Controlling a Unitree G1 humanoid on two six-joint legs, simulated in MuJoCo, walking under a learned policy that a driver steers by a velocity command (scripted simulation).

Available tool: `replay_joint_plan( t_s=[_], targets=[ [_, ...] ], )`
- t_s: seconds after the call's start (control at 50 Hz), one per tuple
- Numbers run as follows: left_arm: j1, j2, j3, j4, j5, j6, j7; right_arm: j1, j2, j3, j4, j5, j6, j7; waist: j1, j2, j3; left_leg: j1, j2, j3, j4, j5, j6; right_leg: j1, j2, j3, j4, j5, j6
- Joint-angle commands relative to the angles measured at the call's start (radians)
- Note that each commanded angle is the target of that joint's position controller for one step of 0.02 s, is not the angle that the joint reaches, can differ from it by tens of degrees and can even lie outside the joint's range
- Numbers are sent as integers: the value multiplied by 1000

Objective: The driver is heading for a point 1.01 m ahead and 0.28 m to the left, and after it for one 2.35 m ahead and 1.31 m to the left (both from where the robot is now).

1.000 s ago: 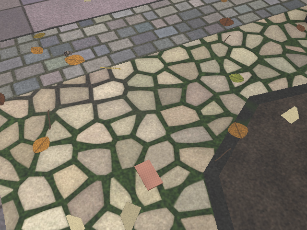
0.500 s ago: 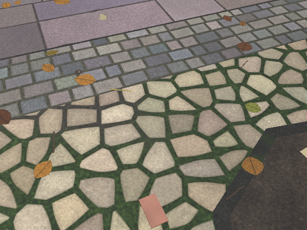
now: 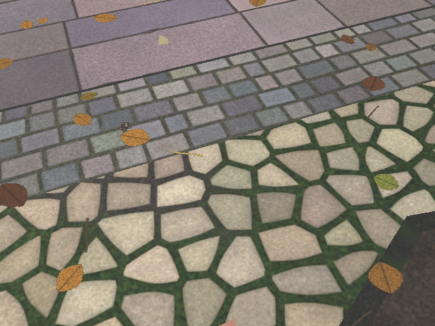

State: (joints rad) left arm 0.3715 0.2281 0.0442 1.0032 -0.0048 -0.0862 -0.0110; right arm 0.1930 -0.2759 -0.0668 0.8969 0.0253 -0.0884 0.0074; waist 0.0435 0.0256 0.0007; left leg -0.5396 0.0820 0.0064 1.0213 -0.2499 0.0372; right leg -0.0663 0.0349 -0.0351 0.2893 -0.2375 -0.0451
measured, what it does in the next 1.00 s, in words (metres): walks ahead: left foot, then right foot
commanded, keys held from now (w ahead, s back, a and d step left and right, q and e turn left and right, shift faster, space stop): w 0.64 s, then w+q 0.36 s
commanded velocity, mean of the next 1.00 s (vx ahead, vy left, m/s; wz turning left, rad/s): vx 0.48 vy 0.00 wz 0.11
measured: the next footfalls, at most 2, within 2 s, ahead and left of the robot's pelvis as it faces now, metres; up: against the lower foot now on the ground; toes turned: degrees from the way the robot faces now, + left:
left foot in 0.26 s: +0.32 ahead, +0.16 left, +0.00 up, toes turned +2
right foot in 0.82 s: +0.64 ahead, -0.08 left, +0.00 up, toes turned +2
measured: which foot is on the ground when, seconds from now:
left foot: up 0.00-0.24, down 0.26-0.84, up 0.86-1.00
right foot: down 0.00-0.28, up 0.30-0.80, down 0.82-1.00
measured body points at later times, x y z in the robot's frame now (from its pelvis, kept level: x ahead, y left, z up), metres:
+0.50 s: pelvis +0.26 +0.08 +0.00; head +0.28 +0.09 +0.45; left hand +0.38 +0.35 -0.13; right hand +0.30 -0.19 -0.13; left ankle +0.28 +0.16 -0.75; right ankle +0.33 -0.09 -0.67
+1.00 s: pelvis +0.55 +0.02 -0.01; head +0.58 +0.01 +0.44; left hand +0.62 +0.30 -0.13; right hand +0.64 -0.25 -0.14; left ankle +0.50 +0.16 -0.66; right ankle +0.60 -0.08 -0.75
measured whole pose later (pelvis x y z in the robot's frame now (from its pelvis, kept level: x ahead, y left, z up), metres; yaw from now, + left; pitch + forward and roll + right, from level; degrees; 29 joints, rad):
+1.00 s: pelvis +0.55 +0.02 -0.01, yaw +8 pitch +1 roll -1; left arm 0.18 0.24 0.06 0.91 0.01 -0.11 -0.01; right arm 0.29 -0.29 -0.08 0.93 0.04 -0.06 -0.01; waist 0.00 0.05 0.04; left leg -0.51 0.08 -0.04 1.16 -0.32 0.04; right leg -0.24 0.00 -0.12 0.39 -0.16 -0.03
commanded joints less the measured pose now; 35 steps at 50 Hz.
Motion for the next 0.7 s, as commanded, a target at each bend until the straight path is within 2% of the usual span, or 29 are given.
replay_joint_plan(
  t_s=[0.02, 0.06, 0.1, 0.16, 0.2, 0.22, 0.24, 0.26, 0.28, 0.3, 0.32, 0.34, 0.36, 0.38, 0.4, 0.42, 0.46, 0.52, 0.6, 0.7],
  targets=[
    [6, 156, 23, -38, 1, 0, 18, -131, -15, 4, -92, -9, -7, 10, 6, -82, 85, -187, 27, -2, -197, 113, -32, 61, -242, 188, -165, 263, -161],
    [14, 179, 27, -35, 1, 0, 25, -201, -1, 15, -113, -7, -6, 14, 20, -94, 95, -106, 0, 20, -344, 207, -43, 1, -225, 141, -184, 243, -151],
    [46, 187, 31, -19, -7, -2, 25, -249, -16, 16, -127, -1, -4, 19, 32, -108, 107, -47, -19, 31, -415, 268, -40, -19, -236, 127, -198, 213, -148],
    [55, 179, 37, 1, -20, 0, 26, -283, -46, 12, -149, 3, -4, 27, 13, -105, 127, -45, -13, -6, -476, 281, -2, 55, -283, 120, -180, 244, -130],
    [37, 191, 45, 1, -18, 8, 25, -251, -77, 0, -147, 1, -7, 31, -23, -106, 94, 18, -30, 2, -492, 233, 29, 112, -301, 107, -111, 388, -110],
    [23, 200, 48, -3, -15, 13, 25, -193, -99, -12, -133, 0, -7, 30, -60, -118, 49, 111, -56, 24, -490, 204, 46, 124, -292, 89, -29, 551, -96],
    [11, 191, 46, -6, -10, 22, 25, -57, -129, -33, -91, -1, -5, 25, -130, -115, -33, 285, -89, 50, -487, 184, 69, 96, -255, 55, 137, 684, -74],
    [12, 165, 34, -18, 0, 28, 26, 125, -172, -55, -40, -1, 0, 17, -204, -84, -146, 548, -40, -8, -466, 152, 105, -45, -202, 22, 381, 601, -40],
    [122, 48, 1, -36, 5, 18, 19, 248, -269, -75, -13, -26, 5, 12, -167, 157, -294, 902, 215, -446, -542, -76, 244, -416, -47, -13, 790, 178, 26],
    [127, 38, -7, -27, -13, -9, 14, 247, -223, -56, -11, -18, 3, 20, -162, 250, -366, 933, 311, -802, -756, -261, 301, -568, 27, 125, 991, -327, 26],
    [34, 137, 19, -53, -41, -28, 8, 154, -159, -35, -21, -10, -5, 23, -149, 174, -205, 809, 278, -696, -779, -306, 243, -667, -40, 160, 1072, -282, 2],
    [-42, 163, 24, -77, -48, -38, 10, 68, -123, -23, -41, -12, -11, 23, -123, 104, -104, 661, 243, -547, -791, -225, 207, -670, -96, 131, 1047, -189, -18],
    [-74, 158, 28, -82, -34, -38, 19, 0, -103, -17, -48, -22, -16, 27, -88, 40, -48, 519, 207, -433, -814, -104, 188, -622, -142, 115, 981, -101, -20],
    [-66, 148, 36, -77, -19, -27, 25, -36, -76, -8, -51, -34, -23, 30, -52, 41, -24, 424, 166, -348, -839, -13, 170, -558, -177, 122, 924, -46, -22],
    [-42, 123, 34, -71, -16, -12, 26, -46, -69, -6, -46, -38, -26, 33, -29, 64, -25, 367, 151, -305, -864, 26, 173, -501, -190, 125, 894, -22, -18],
    [-31, 103, 31, -67, -14, -1, 26, -38, -66, -5, -37, -34, -29, 33, -21, 58, -19, 338, 139, -269, -884, 59, 182, -483, -195, 119, 867, -15, -13],
    [-74, 100, 34, -84, -11, 13, 29, -1, -87, -9, -16, -31, -33, 23, -18, 42, 13, 318, 128, -213, -919, 101, 194, -526, -202, 107, 792, 41, 4],
    [-194, 108, 38, -127, 3, 12, 29, 66, -115, -13, 9, -28, -27, 3, -47, 14, 49, 369, 130, -177, -940, 159, 194, -635, -201, 103, 614, 200, 34],
    [-328, 82, 27, -165, -2, -1, 13, 133, -125, -10, 34, -18, -19, -12, -89, 20, 67, 398, 97, -94, -945, 195, 160, -600, -159, 58, 385, 375, 41],
    [-482, 82, 14, -228, -10, -15, -14, 243, -126, -12, 83, -9, 7, -16, -134, 8, 108, 550, 141, -117, -875, 245, 164, -631, -124, 57, 240, 322, 36]
  ],
)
